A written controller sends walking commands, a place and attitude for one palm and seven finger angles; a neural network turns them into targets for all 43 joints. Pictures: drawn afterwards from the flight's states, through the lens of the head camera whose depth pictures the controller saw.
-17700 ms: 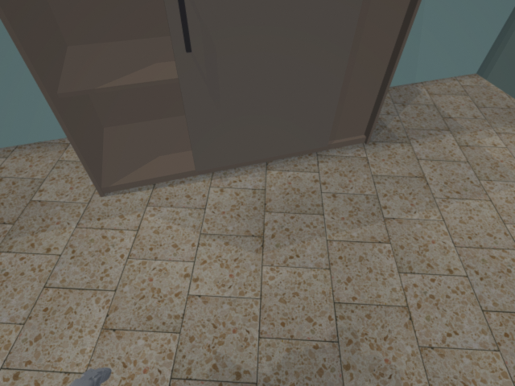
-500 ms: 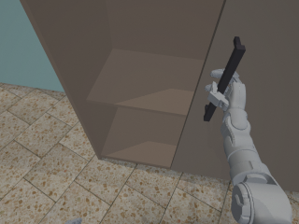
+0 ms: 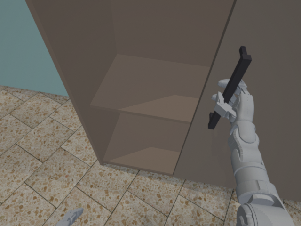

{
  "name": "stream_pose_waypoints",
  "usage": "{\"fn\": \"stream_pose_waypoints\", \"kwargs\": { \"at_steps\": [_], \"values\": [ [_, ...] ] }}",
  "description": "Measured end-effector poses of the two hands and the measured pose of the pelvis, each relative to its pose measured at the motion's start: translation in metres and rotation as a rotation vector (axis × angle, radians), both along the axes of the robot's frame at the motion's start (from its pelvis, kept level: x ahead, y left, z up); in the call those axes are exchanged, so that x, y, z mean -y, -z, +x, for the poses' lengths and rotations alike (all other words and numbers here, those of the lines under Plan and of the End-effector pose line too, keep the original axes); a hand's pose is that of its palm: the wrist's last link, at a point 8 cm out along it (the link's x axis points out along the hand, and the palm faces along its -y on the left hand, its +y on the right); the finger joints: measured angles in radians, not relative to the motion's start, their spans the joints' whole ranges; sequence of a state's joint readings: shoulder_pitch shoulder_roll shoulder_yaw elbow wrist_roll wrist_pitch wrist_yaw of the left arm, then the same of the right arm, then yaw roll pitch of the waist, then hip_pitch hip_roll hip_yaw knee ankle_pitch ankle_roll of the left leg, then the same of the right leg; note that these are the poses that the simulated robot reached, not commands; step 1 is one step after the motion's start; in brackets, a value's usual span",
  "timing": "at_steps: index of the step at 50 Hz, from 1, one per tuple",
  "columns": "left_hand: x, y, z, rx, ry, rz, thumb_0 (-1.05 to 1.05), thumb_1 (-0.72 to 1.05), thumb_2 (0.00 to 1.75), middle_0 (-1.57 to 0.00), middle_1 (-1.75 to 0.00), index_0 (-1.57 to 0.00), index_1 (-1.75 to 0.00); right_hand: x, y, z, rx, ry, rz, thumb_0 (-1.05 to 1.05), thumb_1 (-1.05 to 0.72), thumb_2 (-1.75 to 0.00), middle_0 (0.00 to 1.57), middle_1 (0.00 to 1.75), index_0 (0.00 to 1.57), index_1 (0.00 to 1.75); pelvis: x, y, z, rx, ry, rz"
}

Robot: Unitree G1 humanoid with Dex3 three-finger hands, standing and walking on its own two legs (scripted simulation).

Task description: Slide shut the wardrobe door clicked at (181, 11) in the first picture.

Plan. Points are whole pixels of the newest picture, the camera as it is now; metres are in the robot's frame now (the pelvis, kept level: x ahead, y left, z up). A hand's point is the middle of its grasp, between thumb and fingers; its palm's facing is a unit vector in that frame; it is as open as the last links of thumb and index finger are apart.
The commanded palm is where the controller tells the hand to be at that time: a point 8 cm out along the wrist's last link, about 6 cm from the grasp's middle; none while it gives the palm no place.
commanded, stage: grip the handle and tug to test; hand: right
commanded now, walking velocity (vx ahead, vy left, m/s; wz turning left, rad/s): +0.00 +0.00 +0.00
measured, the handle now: (224, 94) +0.48 -0.15 +0.10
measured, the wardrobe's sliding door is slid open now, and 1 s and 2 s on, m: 0.48 0.48 0.46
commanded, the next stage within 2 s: tug the door sideways, standing still in 0.10 s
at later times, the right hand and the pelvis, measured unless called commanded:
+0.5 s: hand (217, 104) +0.43 -0.12 +0.11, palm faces +0.12 +0.99 +0.00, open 5.6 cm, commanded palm +0.40 -0.13 +0.11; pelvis +0.01 -0.01 +0.00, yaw -4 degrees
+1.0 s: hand (215, 105) +0.42 -0.11 +0.11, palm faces +0.12 +0.99 -0.04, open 5.8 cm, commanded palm +0.40 -0.10 +0.11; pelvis -0.01 -0.01 -0.01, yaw -5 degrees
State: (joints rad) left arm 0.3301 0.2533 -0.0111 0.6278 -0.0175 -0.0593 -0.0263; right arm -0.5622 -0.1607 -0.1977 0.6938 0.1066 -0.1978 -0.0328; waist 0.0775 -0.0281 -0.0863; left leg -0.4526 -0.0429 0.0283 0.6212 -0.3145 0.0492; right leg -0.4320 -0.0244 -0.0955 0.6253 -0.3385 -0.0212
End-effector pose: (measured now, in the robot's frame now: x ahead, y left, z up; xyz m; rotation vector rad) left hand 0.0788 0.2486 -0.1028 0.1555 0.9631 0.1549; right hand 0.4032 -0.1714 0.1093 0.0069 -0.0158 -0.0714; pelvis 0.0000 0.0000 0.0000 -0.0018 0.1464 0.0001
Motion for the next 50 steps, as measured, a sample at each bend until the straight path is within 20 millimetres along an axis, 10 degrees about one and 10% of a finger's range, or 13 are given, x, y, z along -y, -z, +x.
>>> {"fn": "stream_pose_waypoints", "kwargs": {
  "at_steps": [19, 40, 50],
  "values": [
    [0.019, 0.0, 0.044, 0.018, 0.069, -0.003, 0.01, 0.9, 0.89, -0.2, -0.3, -0.2, -0.3, -0.002, -0.001, -0.004, -0.015, 0.015, 0.003, 0.03, -0.76, -0.82, 0.34, 1.36, 0.35, 1.34, 0.009, -0.001, 0.014, 0.002, 0.041, 0.01],
    [0.031, 0.026, -0.017, -0.108, 0.126, -0.049, 0.01, 0.9, 0.89, -0.2, -0.3, -0.2, -0.3, -0.008, -0.001, -0.006, -0.009, 0.07, -0.04, 0.02, -0.79, -0.82, 0.32, 1.38, 0.27, 1.4, 0.012, 0.008, -0.011, -0.009, 0.092, 0.015],
    [0.024, 0.024, -0.015, -0.094, 0.145, -0.032, 0.01, 0.91, 0.89, -0.2, -0.3, -0.2, -0.29, -0.01, -0.001, -0.006, 0.001, 0.054, -0.048, 0.01, -0.8, -0.82, 0.32, 1.38, 0.26, 1.4, 0.012, 0.009, -0.014, -0.016, 0.097, 0.015]
  ]
}}
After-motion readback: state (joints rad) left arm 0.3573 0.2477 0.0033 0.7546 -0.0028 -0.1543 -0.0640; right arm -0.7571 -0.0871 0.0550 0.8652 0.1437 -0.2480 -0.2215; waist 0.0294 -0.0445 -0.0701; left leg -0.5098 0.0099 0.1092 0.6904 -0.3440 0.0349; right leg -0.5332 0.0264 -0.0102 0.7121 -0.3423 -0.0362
